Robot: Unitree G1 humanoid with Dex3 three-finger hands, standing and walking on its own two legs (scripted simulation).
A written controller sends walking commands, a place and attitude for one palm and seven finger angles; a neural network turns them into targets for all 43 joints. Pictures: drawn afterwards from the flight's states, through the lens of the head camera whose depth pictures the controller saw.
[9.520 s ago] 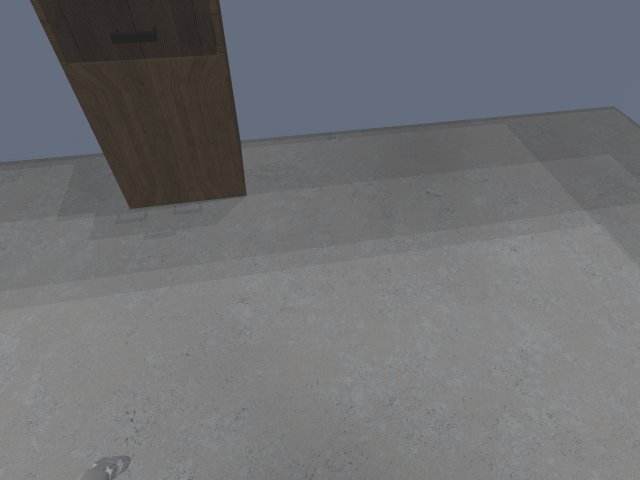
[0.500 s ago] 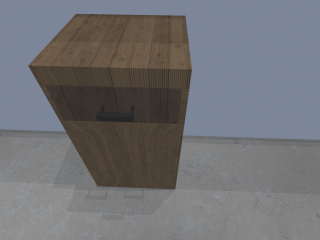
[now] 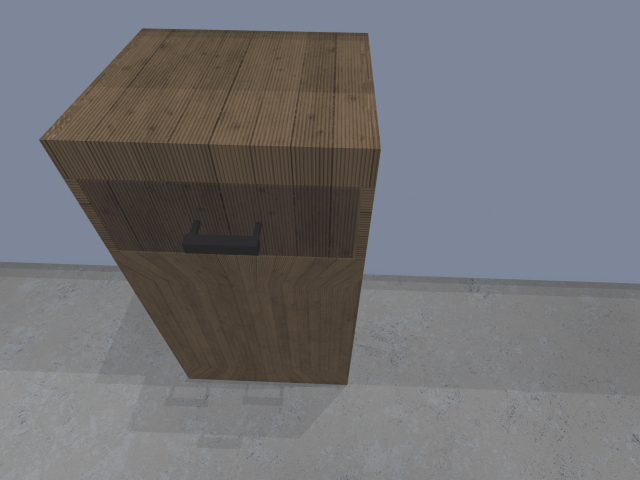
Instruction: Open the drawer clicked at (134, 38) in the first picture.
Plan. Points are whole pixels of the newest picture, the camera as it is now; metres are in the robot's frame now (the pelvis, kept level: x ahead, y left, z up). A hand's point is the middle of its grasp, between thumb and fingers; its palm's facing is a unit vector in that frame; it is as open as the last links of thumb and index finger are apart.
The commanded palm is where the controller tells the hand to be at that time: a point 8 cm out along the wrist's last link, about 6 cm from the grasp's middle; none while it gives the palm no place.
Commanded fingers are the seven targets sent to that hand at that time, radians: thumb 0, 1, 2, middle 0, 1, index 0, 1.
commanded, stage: come to a stop and stand still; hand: left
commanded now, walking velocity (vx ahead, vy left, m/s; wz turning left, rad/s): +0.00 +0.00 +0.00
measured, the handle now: (224, 235) +0.51 +0.21 -0.03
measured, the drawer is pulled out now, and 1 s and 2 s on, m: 0.00 0.00 0.00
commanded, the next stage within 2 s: look again from close up in 0.12 s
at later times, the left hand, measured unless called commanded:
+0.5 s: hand out of the picture -0.01 +0.14 -0.18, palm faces +0.04 -0.99 -0.16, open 7.3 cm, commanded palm none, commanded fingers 0.00 0.90 0.90 -0.20 -0.30 -0.20 -0.30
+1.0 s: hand out of the picture +0.12 +0.19 -0.08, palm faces -0.06 -0.80 -0.60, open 7.4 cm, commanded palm +0.12 +0.19 -0.05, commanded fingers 0.00 0.67 0.80 -0.22 -0.45 -0.22 -0.45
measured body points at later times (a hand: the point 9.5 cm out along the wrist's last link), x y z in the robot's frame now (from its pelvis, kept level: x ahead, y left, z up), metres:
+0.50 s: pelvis +0.01 -0.01 +0.00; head +0.02 -0.01 +0.45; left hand -0.01 +0.20 -0.16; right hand -0.01 -0.21 -0.17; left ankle -0.03 +0.10 -0.74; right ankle -0.01 -0.11 -0.74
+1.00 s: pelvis -0.01 -0.01 -0.01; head +0.00 -0.05 +0.44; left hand +0.12 +0.23 -0.05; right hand +0.06 -0.26 -0.15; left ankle -0.02 +0.10 -0.74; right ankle -0.01 -0.11 -0.74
